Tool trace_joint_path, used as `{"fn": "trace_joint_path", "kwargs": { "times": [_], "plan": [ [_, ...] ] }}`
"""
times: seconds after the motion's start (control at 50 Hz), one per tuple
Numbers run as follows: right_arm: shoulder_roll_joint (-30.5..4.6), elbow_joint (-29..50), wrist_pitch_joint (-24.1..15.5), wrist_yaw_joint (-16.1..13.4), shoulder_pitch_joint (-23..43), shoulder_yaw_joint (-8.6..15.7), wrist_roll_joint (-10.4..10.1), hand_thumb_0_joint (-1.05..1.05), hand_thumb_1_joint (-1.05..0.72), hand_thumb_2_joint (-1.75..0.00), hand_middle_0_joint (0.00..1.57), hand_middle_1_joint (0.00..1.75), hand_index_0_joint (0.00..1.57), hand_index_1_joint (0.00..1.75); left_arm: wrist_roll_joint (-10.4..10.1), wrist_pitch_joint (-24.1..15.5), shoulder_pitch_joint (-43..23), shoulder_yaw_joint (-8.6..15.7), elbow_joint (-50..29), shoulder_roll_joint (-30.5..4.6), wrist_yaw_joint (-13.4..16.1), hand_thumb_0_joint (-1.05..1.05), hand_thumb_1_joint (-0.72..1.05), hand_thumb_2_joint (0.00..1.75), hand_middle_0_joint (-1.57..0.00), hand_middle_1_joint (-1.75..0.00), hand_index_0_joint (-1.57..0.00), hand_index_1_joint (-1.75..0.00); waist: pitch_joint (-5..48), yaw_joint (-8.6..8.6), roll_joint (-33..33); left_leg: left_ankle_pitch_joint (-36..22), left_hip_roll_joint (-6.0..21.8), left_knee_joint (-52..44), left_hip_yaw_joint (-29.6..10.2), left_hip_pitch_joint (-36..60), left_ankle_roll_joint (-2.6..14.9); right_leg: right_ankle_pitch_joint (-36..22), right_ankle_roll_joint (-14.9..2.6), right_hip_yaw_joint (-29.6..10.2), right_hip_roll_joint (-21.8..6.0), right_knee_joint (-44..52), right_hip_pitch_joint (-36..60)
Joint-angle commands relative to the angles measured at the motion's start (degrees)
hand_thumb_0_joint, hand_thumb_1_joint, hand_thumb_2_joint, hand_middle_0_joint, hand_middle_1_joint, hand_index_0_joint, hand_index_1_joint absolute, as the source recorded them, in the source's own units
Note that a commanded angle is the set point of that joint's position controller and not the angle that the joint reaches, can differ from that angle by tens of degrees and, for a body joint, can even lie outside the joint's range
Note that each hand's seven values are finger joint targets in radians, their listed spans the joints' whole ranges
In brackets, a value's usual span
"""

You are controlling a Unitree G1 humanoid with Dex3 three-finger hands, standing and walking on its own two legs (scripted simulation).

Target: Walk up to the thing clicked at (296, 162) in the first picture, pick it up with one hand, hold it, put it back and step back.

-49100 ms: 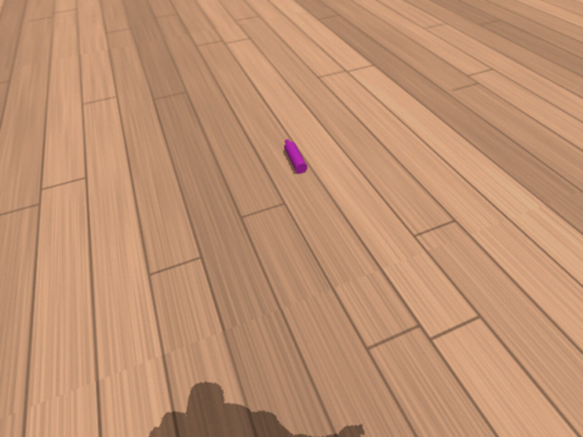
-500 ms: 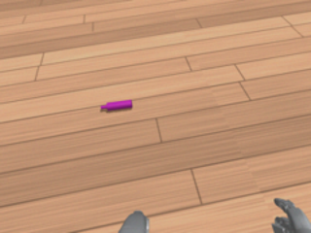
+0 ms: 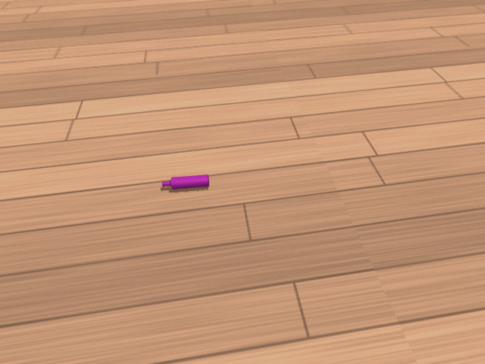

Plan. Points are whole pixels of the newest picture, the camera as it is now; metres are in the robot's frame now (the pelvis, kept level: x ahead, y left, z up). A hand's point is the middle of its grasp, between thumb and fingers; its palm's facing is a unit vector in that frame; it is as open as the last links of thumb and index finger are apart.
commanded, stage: step back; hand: left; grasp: from above
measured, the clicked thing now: (185, 182) +1.11 +0.34 -0.73
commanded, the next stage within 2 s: stand in 0.60 s
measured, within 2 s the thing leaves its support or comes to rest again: neither
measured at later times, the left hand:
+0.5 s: hand out of the picture +0.13 +0.28 -0.16, palm faces +0.04 -0.92 -0.38, open 7.4 cm
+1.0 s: hand out of the picture +0.13 +0.27 -0.14, palm faces -0.02 -0.94 -0.33, open 7.4 cm
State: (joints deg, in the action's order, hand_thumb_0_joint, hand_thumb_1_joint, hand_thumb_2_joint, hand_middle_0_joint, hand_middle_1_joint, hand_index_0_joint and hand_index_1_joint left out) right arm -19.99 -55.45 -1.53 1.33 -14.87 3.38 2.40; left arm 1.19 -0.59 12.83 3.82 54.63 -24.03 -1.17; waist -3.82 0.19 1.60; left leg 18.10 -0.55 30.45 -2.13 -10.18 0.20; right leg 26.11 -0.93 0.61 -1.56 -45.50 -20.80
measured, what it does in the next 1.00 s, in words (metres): steps on the spot: right foot, then left foot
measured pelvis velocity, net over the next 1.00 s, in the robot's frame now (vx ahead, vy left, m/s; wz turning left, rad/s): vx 0.05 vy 0.02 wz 0.00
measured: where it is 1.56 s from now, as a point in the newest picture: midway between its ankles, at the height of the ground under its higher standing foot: outside the picture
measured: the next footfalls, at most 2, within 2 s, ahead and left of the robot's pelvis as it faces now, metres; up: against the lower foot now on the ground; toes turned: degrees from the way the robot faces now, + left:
right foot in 0.06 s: +0.09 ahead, -0.12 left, +0.00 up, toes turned -1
left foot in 0.38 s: +0.11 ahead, +0.15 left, +0.00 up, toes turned +1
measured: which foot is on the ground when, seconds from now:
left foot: down 0.00-0.10, up 0.12-0.36, down 0.38-1.00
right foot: up 0.00-0.04, down 0.06-1.00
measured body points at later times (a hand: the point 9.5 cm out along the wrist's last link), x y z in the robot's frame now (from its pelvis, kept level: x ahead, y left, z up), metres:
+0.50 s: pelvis +0.04 +0.01 -0.01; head +0.08 +0.02 +0.44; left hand +0.13 +0.33 -0.13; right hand +0.13 -0.29 -0.14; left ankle +0.07 +0.15 -0.73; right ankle +0.05 -0.12 -0.73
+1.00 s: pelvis +0.05 +0.02 +0.01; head +0.06 +0.02 +0.46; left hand +0.13 +0.32 -0.12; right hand +0.15 -0.28 -0.11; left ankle +0.07 +0.15 -0.73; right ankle +0.05 -0.12 -0.73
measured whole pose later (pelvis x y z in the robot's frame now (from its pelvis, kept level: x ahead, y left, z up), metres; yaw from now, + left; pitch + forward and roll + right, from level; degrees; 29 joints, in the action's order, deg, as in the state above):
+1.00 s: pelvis +0.05 +0.02 +0.01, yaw +0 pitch -2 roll +0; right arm -19.8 -64.6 -1.1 0.8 -3.4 0.9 0.6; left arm 0.4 -1.3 5.3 -0.3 65.0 -20.2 -0.7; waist -3.2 -0.4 0.1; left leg 9.5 1.5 20.3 0.4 -8.6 -1.2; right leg 11.5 1.6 0.7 -2.0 -20.5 -6.7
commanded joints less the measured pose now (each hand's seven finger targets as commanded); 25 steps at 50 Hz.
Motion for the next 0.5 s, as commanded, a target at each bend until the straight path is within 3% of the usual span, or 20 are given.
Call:
{"fn": "trace_joint_path", "kwargs": {
  "times": [0.0, 0.02, 0.04, 0.06, 0.08, 0.1, 0.12, 0.14, 0.18, 0.28, 0.3, 0.32, 0.34, 0.36, 0.38, 0.4, 0.42, 0.44, 0.48],
  "plan": [
    [-16.0, 5.1, -0.2, -0.8, 3.8, 3.7, -0.6, 0.00, -0.90, -0.90, 0.20, 0.30, 0.20, 0.30, 0.2, -2.6, -1.7, 2.6, -3.5, -8.3, 0.8, 0.00, 0.90, 0.90, -0.20, -0.30, -0.20, -0.30, 1.0, -0.66, -12.3, -0.8, 9.9, -7.2, -9.6, -6.3, 8.59, -6.3, -0.43, 2.9, 2.4, 13.5, 7.1],
    [-14.5, 5.6, 0.3, -0.9, 5.9, 3.0, -1.1, 0.00, -0.90, -0.90, 0.20, 0.30, 0.20, 0.30, 0.1, -2.9, 2.2, 2.8, -1.5, -8.1, 1.3, 0.00, 0.90, 0.90, -0.20, -0.30, -0.20, -0.30, 1.9, -3.45, -11.2, -1.1, 8.9, -2.2, -7.6, -10.5, 7.19, -11.1, -0.42, 2.8, 2.8, 17.8, 14.2],
    [-11.4, 6.0, 0.6, -1.0, 6.1, 1.9, -1.4, 0.00, -0.90, -0.90, 0.20, 0.30, 0.20, 0.30, 0.3, -3.3, 4.7, 3.0, -0.5, -9.1, 1.8, 0.00, 0.90, 0.90, -0.20, -0.30, -0.20, -0.30, 3.9, -4.64, -6.4, -2.0, 6.2, 4.8, -4.8, -12.9, 5.30, -13.4, -0.48, 0.5, 1.8, 21.5, 19.8],
    [-7.3, 6.8, 0.6, -1.2, 4.3, 0.6, -1.8, 0.00, -0.90, -0.90, 0.20, 0.30, 0.20, 0.30, 1.0, -3.7, 6.2, 4.2, 0.0, -12.7, 2.3, 0.00, 0.90, 0.90, -0.20, -0.30, -0.20, -0.30, 5.0, -4.89, 5.5, 4.6, -0.5, 17.4, -2.3, -20.1, 2.26, -11.0, -2.88, -16.6, -8.2, 26.2, 23.3],
    [-7.6, 6.7, 0.9, -1.8, 3.5, 0.7, -1.4, 0.00, -0.90, -0.90, 0.20, 0.30, 0.20, 0.30, 1.1, -3.9, 4.4, 4.8, -1.5, -16.5, 2.5, 0.00, 0.90, 0.90, -0.20, -0.30, -0.20, -0.30, 4.4, -4.34, 7.2, 15.5, -3.0, 22.8, -3.5, -23.5, 0.78, -2.5, -7.74, -31.3, -19.5, 31.2, 19.8],
    [-12.7, 5.1, 1.3, -2.3, 2.6, 2.2, -1.0, 0.00, -0.90, -0.90, 0.20, 0.30, 0.20, 0.30, 1.1, -3.5, -0.5, 4.7, -2.9, -17.9, 2.3, 0.00, 0.90, 0.90, -0.20, -0.30, -0.20, -0.30, 1.6, -3.30, 3.4, 17.2, 0.1, 25.9, -6.2, -18.7, 0.57, 5.3, -13.01, -34.9, -23.2, 32.0, 10.0],
    [-14.0, 4.2, 1.0, -2.3, 1.3, 2.7, -1.0, 0.00, -0.90, -0.90, 0.20, 0.30, 0.20, 0.30, 0.9, -3.5, -3.2, 4.5, -3.8, -16.6, 2.2, 0.00, 0.90, 0.90, -0.20, -0.30, -0.20, -0.30, -1.1, -1.86, 2.4, 15.7, 1.8, 26.3, -6.1, -17.4, 0.50, 3.5, -14.58, -32.3, -22.4, 30.8, 6.6],
    [-13.7, 3.6, 0.9, -2.0, 1.4, 2.5, -1.2, 0.00, -0.90, -0.90, 0.20, 0.30, 0.20, 0.30, 0.6, -3.8, -3.6, 4.0, -4.0, -14.3, 2.2, 0.00, 0.90, 0.90, -0.20, -0.30, -0.20, -0.30, -1.7, -1.58, 0.3, 13.4, 2.0, 25.1, -7.1, -17.2, 0.66, -2.6, -12.37, -26.3, -18.8, 29.3, 7.2],
    [-12.0, 1.9, 0.9, -1.7, -0.1, 2.1, -1.4, 0.00, -0.90, -0.90, 0.20, 0.30, 0.20, 0.30, 0.4, -4.1, -5.2, 3.3, -3.6, -12.5, 2.3, 0.00, 0.90, 0.90, -0.20, -0.30, -0.20, -0.30, 0.1, -0.83, 2.6, 8.8, 1.7, 22.5, -6.2, -15.1, 0.47, -13.0, -8.93, -16.6, -13.9, 26.5, 8.1],
    [-10.6, 1.4, 1.0, -1.7, 1.4, 1.4, -1.2, 0.00, -0.90, -0.90, 0.20, 0.30, 0.20, 0.30, 0.1, -3.4, -6.2, 2.5, -3.2, -12.1, 2.2, 0.00, 0.90, 0.90, -0.20, -0.30, -0.20, -0.30, 2.9, -0.88, 8.3, 5.1, 1.8, 9.8, 1.1, -7.3, -0.39, -30.6, -7.56, -8.6, -11.8, 21.2, 6.7],
    [-10.4, 0.7, 0.7, -1.8, 0.7, 1.4, -1.1, 0.00, -0.90, -0.90, 0.20, 0.30, 0.20, 0.30, -0.1, -3.0, -7.8, 2.3, -3.4, -12.1, 2.2, 0.00, 0.90, 0.90, -0.20, -0.30, -0.20, -0.30, 4.1, 0.16, 9.3, 1.9, 1.7, 5.7, 2.7, -4.4, -0.42, -32.7, -7.40, -7.2, -11.5, 19.0, 6.0],
    [-10.3, 0.1, 0.5, -1.9, 0.5, 1.5, -1.1, 0.00, -0.90, -0.90, 0.20, 0.30, 0.20, 0.30, -0.5, -2.6, -7.9, 2.1, -3.4, -11.6, 2.3, 0.00, 0.90, 0.90, -0.20, -0.30, -0.20, -0.30, 4.7, 0.50, 8.1, -3.1, 0.9, 1.3, 3.6, -2.5, -0.10, -35.0, -6.15, -5.6, -10.1, 16.0, 6.3],
    [-10.5, -0.5, 0.3, -2.2, 0.2, 1.7, -1.0, 0.00, -0.90, -0.90, 0.20, 0.30, 0.20, 0.30, -0.7, -2.1, -7.8, 1.9, -3.4, -11.3, 2.3, 0.00, 0.90, 0.90, -0.20, -0.30, -0.20, -0.30, 5.1, 0.86, 6.7, -10.3, 0.8, -3.1, 3.2, -0.6, 0.22, -35.9, -4.59, -4.9, -8.9, 12.9, 6.7],
    [-11.7, -0.6, 0.3, -2.4, 1.1, 2.1, -0.7, 0.00, -0.90, -0.90, 0.20, 0.30, 0.20, 0.30, -0.9, -1.7, -6.9, 1.4, -3.5, -10.1, 2.4, 0.00, 0.90, 0.90, -0.20, -0.30, -0.20, -0.30, 5.9, 0.20, 4.8, -17.2, 2.7, -3.0, 0.2, 2.1, 1.39, -33.9, -3.11, -4.7, -7.7, 11.1, 4.8],
    [-13.9, -0.2, 0.1, -2.7, 1.8, 2.5, -0.5, 0.00, -0.90, -0.90, 0.20, 0.30, 0.20, 0.30, -1.2, -1.5, -5.8, 1.2, -3.8, -8.9, 2.5, 0.00, 0.90, 0.90, -0.20, -0.30, -0.20, -0.30, 8.0, -0.51, -0.9, -25.0, 8.3, -3.2, -5.9, 3.5, 3.51, -29.4, -1.63, -3.1, -5.2, 8.0, 4.0],
    [-15.9, 0.8, -0.1, -2.7, 5.5, 2.4, -0.7, 0.00, -0.90, -0.90, 0.20, 0.30, 0.20, 0.30, -1.7, -1.0, -5.7, 0.8, -3.3, -7.7, 2.4, 0.00, 0.90, 0.90, -0.20, -0.30, -0.20, -0.30, 8.0, -1.73, -4.9, -21.7, 13.6, -6.0, -12.8, -0.8, 7.28, -16.1, -0.17, -1.3, -0.7, 6.2, 4.3],
    [-17.5, 1.1, 0.1, -2.5, 8.8, 2.3, -1.4, 0.00, -0.90, -0.90, 0.20, 0.30, 0.20, 0.30, -1.9, -0.6, -5.0, 1.0, -1.7, -8.6, 2.6, 0.00, 0.90, 0.90, -0.20, -0.30, -0.20, -0.30, 7.6, -2.26, -8.3, -17.1, 16.3, -6.2, -14.1, -6.7, 10.37, -6.1, -0.31, -0.2, 0.2, 6.5, 9.4],
    [-16.5, 0.8, 0.3, -2.4, 11.4, 2.2, -1.0, 0.00, -0.90, -0.90, 0.20, 0.30, 0.20, 0.30, -1.5, -0.6, -4.8, 0.8, -0.5, -8.7, 2.7, 0.00, 0.90, 0.90, -0.20, -0.30, -0.20, -0.30, 6.0, -2.99, -8.2, -14.9, 15.4, -6.4, -12.4, -9.9, 9.69, -4.3, -0.63, -0.8, -0.3, 8.6, 12.3],
    [-14.3, 0.4, 0.4, -2.4, 12.0, 1.3, -1.0, 0.00, -0.90, -0.90, 0.20, 0.30, 0.20, 0.30, -0.9, -1.2, -4.9, 1.0, 0.1, -9.7, 2.3, 0.00, 0.90, 0.90, -0.20, -0.30, -0.20, -0.30, 7.3, -2.76, -7.0, -15.8, 10.2, -3.4, -6.4, -7.7, 5.08, -15.5, -1.43, -3.3, -2.8, 14.5, 13.2]
  ]
}}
